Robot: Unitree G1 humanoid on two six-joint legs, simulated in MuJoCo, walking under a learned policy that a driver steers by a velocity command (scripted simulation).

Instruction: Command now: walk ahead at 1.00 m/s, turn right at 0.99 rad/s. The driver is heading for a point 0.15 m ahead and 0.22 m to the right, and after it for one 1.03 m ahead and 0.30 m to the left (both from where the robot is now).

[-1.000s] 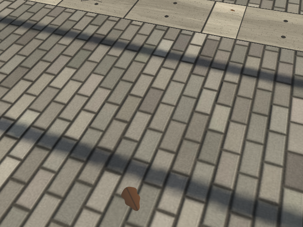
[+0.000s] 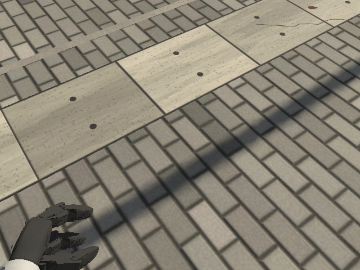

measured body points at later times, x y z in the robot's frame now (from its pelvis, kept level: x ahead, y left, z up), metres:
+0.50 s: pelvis +0.46 +0.00 -0.01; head +0.49 +0.01 +0.44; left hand +0.42 +0.27 -0.14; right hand +0.64 -0.24 -0.11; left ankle +0.68 +0.09 -0.68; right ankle +0.24 -0.04 -0.72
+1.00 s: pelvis +0.93 +0.07 -0.01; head +0.97 +0.08 +0.44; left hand +1.08 +0.37 -0.05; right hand +1.05 -0.23 -0.12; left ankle +0.68 +0.05 -0.70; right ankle +1.13 +0.00 -0.72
